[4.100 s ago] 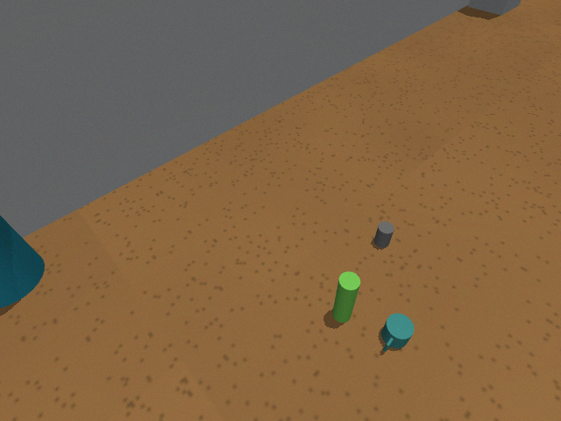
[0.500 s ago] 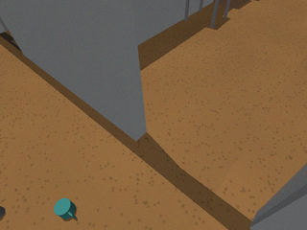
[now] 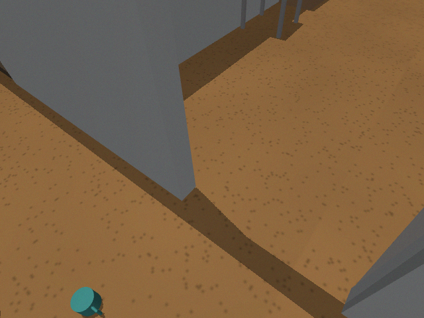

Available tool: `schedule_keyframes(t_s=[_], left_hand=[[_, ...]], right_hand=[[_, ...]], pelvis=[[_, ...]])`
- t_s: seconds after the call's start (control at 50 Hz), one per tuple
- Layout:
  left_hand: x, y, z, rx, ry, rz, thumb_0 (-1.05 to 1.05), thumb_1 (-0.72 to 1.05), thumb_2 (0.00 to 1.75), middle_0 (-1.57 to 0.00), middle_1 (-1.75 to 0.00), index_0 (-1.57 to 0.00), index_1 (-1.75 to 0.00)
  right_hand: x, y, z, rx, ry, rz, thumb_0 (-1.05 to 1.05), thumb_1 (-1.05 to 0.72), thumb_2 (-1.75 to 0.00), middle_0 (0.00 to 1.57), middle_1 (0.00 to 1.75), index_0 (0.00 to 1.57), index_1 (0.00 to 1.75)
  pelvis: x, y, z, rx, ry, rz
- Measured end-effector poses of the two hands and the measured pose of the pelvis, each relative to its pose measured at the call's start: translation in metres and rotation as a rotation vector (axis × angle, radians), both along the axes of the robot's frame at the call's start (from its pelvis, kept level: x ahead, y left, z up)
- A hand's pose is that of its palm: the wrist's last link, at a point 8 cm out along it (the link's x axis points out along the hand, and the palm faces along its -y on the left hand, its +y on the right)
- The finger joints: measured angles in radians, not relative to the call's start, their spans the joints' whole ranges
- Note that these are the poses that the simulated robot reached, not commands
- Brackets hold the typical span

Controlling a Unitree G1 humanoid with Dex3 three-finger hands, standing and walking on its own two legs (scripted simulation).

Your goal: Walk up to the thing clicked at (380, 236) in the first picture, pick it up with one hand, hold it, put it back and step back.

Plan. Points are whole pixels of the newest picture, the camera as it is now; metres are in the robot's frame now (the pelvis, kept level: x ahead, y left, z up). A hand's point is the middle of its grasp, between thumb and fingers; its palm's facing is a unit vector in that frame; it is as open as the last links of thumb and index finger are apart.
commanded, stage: walk up
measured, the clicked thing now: out of the picture +0.32 +1.00 -0.72
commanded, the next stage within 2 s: stand in 0.24 s
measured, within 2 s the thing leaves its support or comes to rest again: neither
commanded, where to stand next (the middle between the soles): +0.06 +0.01 m, yaw +3 degrees
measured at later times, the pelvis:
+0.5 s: pelvis +0.00 +0.00 +0.01, yaw +1 degrees
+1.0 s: pelvis +0.00 +0.00 +0.01, yaw +3 degrees
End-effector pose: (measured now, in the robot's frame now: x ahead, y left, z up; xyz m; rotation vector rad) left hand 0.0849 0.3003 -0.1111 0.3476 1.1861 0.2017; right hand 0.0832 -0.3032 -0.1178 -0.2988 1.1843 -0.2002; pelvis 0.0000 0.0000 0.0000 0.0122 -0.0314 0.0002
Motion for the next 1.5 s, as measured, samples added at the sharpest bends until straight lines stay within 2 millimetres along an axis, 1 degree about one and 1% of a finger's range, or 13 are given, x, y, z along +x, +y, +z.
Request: schedule_keyframes(t_s=[0.16,0.34,0.44,0.66,0.8,0.94,1.04,1.16,1.5], left_hand=[[0.014,-0.004,0.003,-0.005,-0.009,-0.017,0.00,0.90,0.90,-0.21,-0.30,-0.20,-0.30],[0.016,-0.008,0.004,-0.021,-0.002,-0.013,0.00,0.90,0.90,-0.21,-0.30,-0.20,-0.30],[0.010,-0.008,0.005,-0.024,0.007,0.003,0.00,0.90,0.90,-0.21,-0.30,-0.20,-0.30],[-0.013,-0.004,0.006,-0.017,0.030,0.037,0.00,0.90,0.90,-0.21,-0.30,-0.20,-0.30],[-0.025,-0.001,0.004,-0.022,0.040,0.056,0.00,0.90,0.90,-0.21,-0.30,-0.20,-0.30],[-0.035,0.002,0.003,-0.026,0.059,0.069,0.00,0.90,0.90,-0.21,-0.30,-0.20,-0.30],[-0.038,0.003,0.002,-0.027,0.070,0.076,0.00,0.90,0.90,-0.21,-0.30,-0.20,-0.30],[-0.037,0.005,0.003,-0.025,0.068,0.077,0.00,0.90,0.90,-0.21,-0.30,-0.20,-0.30],[-0.022,0.008,0.004,-0.023,0.040,0.074,0.00,0.90,0.90,-0.21,-0.30,-0.20,-0.30]], right_hand=[[0.008,0.001,0.002,0.008,-0.012,-0.021,0.01,-0.90,-0.90,0.21,0.30,0.20,0.30],[-0.002,0.002,0.004,0.004,0.031,-0.026,0.01,-0.90,-0.90,0.20,0.30,0.20,0.30],[-0.005,0.003,0.005,0.008,0.051,-0.017,0.01,-0.90,-0.90,0.20,0.30,0.20,0.30],[-0.002,0.005,0.007,0.012,0.044,0.001,0.01,-0.90,-0.90,0.20,0.30,0.20,0.30],[-0.004,0.008,0.008,0.008,0.050,0.016,0.01,-0.90,-0.90,0.20,0.30,0.20,0.30],[-0.007,0.011,0.007,0.007,0.066,0.024,0.01,-0.90,-0.90,0.20,0.30,0.20,0.30],[-0.006,0.013,0.007,0.008,0.071,0.028,0.01,-0.90,-0.90,0.20,0.30,0.20,0.30],[-0.001,0.016,0.006,0.010,0.070,0.033,0.01,-0.90,-0.90,0.20,0.30,0.20,0.30],[0.015,0.018,0.009,0.004,0.053,0.048,0.01,-0.90,-0.90,0.20,0.30,0.20,0.30]], pelvis=[[0.003,0.001,0.003,0.000,-0.005,-0.010],[0.004,0.001,0.008,-0.002,-0.004,0.009],[0.003,0.000,0.010,-0.003,-0.004,0.019],[0.000,-0.001,0.011,-0.009,-0.008,0.037],[-0.002,0.000,0.012,-0.010,-0.006,0.045],[-0.002,0.003,0.012,-0.010,-0.003,0.051],[0.000,0.004,0.012,-0.009,-0.001,0.054],[0.003,0.006,0.012,-0.010,0.000,0.059],[0.010,0.008,0.012,-0.013,0.000,0.068]])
